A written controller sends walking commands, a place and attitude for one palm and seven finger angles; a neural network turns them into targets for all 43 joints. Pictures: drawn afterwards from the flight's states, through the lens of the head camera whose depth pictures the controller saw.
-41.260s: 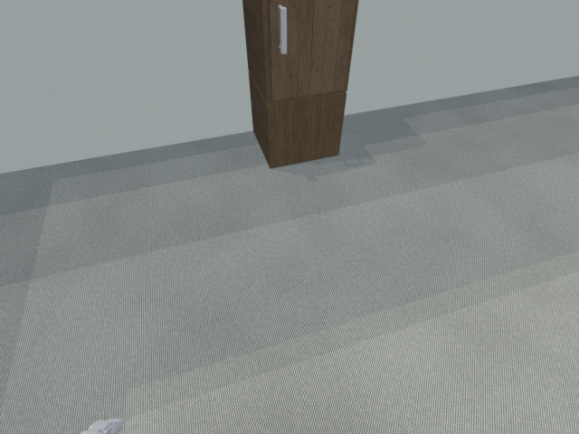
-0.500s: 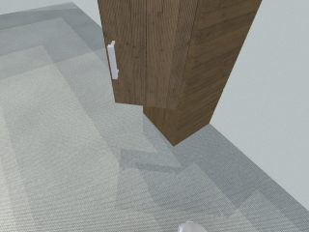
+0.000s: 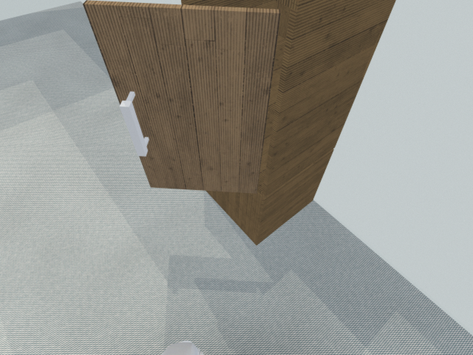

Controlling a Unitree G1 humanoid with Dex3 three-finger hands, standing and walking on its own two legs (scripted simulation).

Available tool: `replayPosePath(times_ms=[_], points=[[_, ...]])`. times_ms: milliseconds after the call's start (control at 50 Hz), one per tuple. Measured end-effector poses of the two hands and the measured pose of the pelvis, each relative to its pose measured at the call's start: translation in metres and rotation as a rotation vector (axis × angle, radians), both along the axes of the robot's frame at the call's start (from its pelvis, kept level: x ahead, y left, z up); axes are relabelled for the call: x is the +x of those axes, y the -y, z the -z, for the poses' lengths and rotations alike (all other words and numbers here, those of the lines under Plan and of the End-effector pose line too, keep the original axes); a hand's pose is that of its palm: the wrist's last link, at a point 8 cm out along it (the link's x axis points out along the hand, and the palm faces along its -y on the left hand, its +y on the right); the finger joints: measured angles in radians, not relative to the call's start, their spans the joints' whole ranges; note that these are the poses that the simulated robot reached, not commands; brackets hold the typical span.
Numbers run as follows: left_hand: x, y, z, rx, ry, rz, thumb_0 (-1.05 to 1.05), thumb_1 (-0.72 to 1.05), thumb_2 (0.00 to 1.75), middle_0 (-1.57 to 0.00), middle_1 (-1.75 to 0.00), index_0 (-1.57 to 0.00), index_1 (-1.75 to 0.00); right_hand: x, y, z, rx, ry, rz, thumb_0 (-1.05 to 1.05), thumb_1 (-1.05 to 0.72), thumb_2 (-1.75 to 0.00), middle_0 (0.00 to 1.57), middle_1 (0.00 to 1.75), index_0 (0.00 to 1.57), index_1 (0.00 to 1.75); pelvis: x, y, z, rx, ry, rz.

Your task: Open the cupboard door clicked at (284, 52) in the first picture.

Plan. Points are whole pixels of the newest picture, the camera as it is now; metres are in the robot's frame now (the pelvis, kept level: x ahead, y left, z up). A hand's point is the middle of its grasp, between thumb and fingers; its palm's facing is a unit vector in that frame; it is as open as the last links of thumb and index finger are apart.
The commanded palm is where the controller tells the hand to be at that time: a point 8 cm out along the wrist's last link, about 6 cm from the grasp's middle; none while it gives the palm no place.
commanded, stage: come to a stop and stand still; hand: left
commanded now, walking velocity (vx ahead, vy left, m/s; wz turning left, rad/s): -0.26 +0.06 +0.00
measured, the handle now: (137, 125) +0.64 +0.29 -0.03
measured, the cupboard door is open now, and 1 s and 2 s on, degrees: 47 47 47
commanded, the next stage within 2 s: look again from close up in 1.02 s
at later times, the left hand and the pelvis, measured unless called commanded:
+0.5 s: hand out of the picture +0.09 +0.21 -0.18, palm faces -0.02 -0.96 -0.27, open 7.3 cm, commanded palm none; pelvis +0.03 +0.01 -0.01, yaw -4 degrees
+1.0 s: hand out of the picture +0.07 +0.15 -0.17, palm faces +0.00 -0.98 -0.20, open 7.2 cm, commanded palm none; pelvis +0.02 -0.03 +0.00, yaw -2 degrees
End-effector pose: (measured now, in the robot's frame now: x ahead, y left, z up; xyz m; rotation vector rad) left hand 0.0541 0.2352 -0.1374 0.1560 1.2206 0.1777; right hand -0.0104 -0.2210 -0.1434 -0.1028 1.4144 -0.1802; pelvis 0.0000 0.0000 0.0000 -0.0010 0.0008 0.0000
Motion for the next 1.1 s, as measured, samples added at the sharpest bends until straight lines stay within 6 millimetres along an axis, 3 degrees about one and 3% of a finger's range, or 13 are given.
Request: replayPosePath(times_ms=[80,140,220,300,360,460,540,660,780,860,1100], points=[[-0.014,-0.015,0.009,-0.014,-0.095,-0.028,-0.02,0.95,0.9,-0.2,-0.3,-0.2,-0.3,0.064,-0.002,-0.004,-0.046,0.11,-0.043,0.01,-0.93,-0.9,0.19,0.3,0.2,0.3,0.024,-0.014,0.002,-0.011,0.005,0.014],[-0.017,-0.023,0.02,-0.032,-0.155,-0.049,-0.01,0.93,0.9,-0.2,-0.3,-0.2,-0.3,0.101,-0.011,-0.004,-0.073,0.17,-0.066,0.0,-0.93,-0.9,0.19,0.3,0.2,0.3,0.042,-0.027,0.009,-0.026,0.009,0.012],[-0.013,-0.026,0.025,-0.052,-0.197,-0.052,0.0,0.92,0.9,-0.2,-0.3,-0.2,-0.3,0.134,-0.026,-0.01,-0.078,0.193,-0.09,0.0,-0.93,-0.9,0.19,0.3,0.2,0.3,0.055,-0.034,0.007,-0.007,0.002,0.024],[-0.005,-0.028,0.023,-0.052,-0.223,-0.02,0.0,0.92,0.9,-0.2,-0.3,-0.2,-0.3,0.149,-0.033,-0.011,-0.073,0.217,-0.081,0.0,-0.92,-0.9,0.2,0.3,0.2,0.3,0.053,-0.035,0.006,0.002,-0.011,0.043],[0.006,-0.031,0.018,-0.027,-0.219,0.005,0.0,0.91,0.9,-0.2,-0.3,-0.2,-0.3,0.144,-0.028,-0.009,-0.073,0.214,-0.061,0.0,-0.91,-0.9,0.2,0.3,0.2,0.3,0.046,-0.03,0.005,-0.005,-0.019,0.055],[0.028,-0.029,0.007,0.031,-0.145,0.037,0.0,0.91,0.9,-0.2,-0.3,-0.2,-0.3,0.114,0.0,0.0,-0.073,0.166,-0.023,0.0,-0.91,-0.9,0.2,0.3,0.2,0.3,0.034,-0.015,0.006,-0.008,-0.018,0.066],[0.036,-0.018,0.004,0.082,-0.066,0.059,0.0,0.91,0.9,-0.2,-0.3,-0.2,-0.3,0.084,0.03,0.016,-0.061,0.12,0.017,0.0,-0.91,-0.9,0.2,0.3,0.2,0.3,0.026,0.005,0.016,0.02,-0.007,0.065],[0.036,0.011,-0.004,0.055,-0.044,0.073,0.0,0.91,0.9,-0.2,-0.3,-0.2,-0.3,0.048,0.053,0.008,-0.062,0.038,0.044,0.0,-0.91,-0.9,0.2,0.3,0.2,0.3,0.025,0.019,0.006,0.018,0.001,0.043],[0.037,0.036,0.011,-0.023,-0.034,0.067,0.0,0.91,0.9,-0.2,-0.3,-0.2,-0.3,0.027,0.05,0.005,-0.077,0.014,0.033,0.0,-0.91,-0.9,0.19,0.3,0.2,0.3,0.025,0.024,0.009,-0.003,0.005,0.03],[0.031,0.039,0.01,-0.03,-0.036,0.043,0.0,0.94,0.9,-0.21,-0.3,-0.21,-0.3,0.023,0.039,0.0,-0.05,-0.005,0.009,0.0,-0.91,-0.9,0.19,0.3,0.2,0.3,0.023,0.029,0.003,0.0,0.01,0.035],[-0.015,0.041,0.006,-0.022,-0.153,0.018,0.0,0.92,0.9,-0.2,-0.3,-0.2,-0.3,0.019,0.028,0.003,-0.006,-0.01,0.0,0.01,-0.92,-0.9,0.2,0.3,0.2,0.3,0.024,0.032,-0.002,0.002,0.016,0.037]])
